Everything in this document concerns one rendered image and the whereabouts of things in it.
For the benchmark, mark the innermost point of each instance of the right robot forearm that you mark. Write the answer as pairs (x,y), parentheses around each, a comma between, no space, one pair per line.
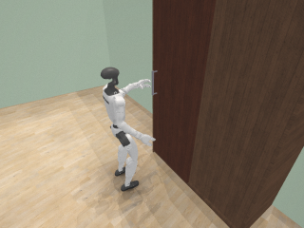
(129,130)

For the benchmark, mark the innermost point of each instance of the wardrobe door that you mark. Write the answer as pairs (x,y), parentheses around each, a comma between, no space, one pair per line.
(182,33)
(253,80)

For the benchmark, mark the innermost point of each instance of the robot left upper arm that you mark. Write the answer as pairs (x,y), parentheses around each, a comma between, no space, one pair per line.
(122,92)

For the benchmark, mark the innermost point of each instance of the right robot hand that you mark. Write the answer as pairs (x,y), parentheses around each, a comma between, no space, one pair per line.
(146,138)

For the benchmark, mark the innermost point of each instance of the left robot hand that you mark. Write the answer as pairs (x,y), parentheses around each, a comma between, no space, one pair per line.
(142,85)

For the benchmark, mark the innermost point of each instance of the handle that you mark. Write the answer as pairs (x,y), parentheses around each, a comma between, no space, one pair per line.
(152,82)

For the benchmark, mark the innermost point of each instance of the humanoid robot torso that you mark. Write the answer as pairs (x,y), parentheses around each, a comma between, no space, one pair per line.
(111,112)

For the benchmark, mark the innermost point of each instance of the right robot shin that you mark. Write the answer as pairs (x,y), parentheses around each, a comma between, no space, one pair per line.
(129,172)

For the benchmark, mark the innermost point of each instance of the robot right upper arm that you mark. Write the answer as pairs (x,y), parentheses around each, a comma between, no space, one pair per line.
(119,103)

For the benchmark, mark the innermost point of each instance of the left robot forearm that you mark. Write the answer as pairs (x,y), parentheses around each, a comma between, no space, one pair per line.
(130,87)

